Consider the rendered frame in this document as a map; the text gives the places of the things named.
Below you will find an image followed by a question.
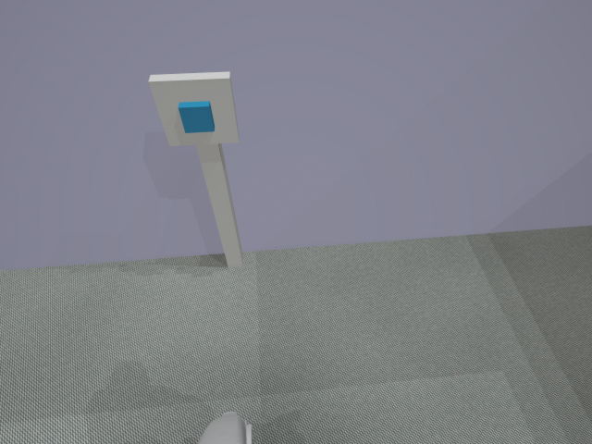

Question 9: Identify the left robot thigh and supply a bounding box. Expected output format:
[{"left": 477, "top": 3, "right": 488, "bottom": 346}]
[{"left": 197, "top": 415, "right": 253, "bottom": 444}]

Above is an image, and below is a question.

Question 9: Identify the panel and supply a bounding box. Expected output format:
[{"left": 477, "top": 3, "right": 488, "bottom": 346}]
[{"left": 148, "top": 71, "right": 243, "bottom": 267}]

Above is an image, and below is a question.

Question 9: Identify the button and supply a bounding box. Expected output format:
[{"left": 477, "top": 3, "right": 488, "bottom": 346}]
[{"left": 179, "top": 101, "right": 215, "bottom": 133}]

